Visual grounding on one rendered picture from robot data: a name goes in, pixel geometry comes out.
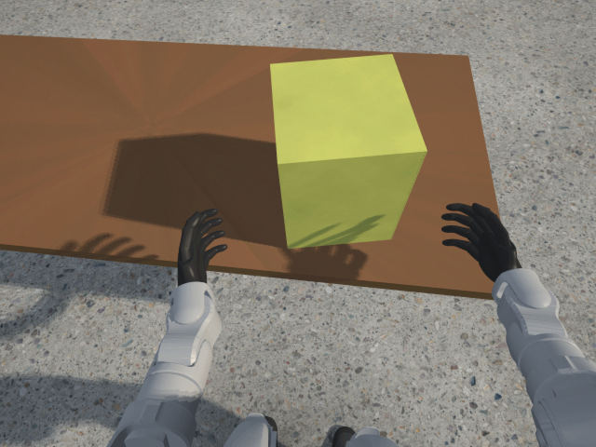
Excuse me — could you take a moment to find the right robot hand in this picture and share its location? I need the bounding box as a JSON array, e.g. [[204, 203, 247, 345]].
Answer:
[[441, 203, 522, 282]]

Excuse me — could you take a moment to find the robot left shin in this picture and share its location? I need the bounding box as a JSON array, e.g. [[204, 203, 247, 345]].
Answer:
[[244, 413, 271, 427]]

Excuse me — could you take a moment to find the robot shin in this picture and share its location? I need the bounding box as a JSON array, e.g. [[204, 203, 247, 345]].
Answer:
[[352, 427, 380, 438], [244, 413, 271, 427]]

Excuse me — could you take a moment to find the table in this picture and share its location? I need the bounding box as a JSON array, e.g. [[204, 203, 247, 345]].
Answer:
[[0, 34, 501, 300]]

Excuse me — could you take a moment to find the right robot upper arm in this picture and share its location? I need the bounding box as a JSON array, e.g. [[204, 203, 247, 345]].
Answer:
[[531, 391, 596, 447]]

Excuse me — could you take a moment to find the robot right shin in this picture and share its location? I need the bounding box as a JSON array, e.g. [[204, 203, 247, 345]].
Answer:
[[352, 427, 380, 438]]

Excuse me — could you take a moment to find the carton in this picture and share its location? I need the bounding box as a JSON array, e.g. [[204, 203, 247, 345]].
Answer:
[[270, 54, 427, 249]]

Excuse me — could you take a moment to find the robot right forearm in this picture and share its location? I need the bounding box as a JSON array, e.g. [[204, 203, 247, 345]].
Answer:
[[492, 268, 596, 405]]

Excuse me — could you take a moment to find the left robot hand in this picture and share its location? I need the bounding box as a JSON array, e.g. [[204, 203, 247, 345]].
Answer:
[[178, 209, 227, 286]]

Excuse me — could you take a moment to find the robot left forearm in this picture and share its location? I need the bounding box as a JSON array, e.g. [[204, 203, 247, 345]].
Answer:
[[106, 281, 222, 447]]

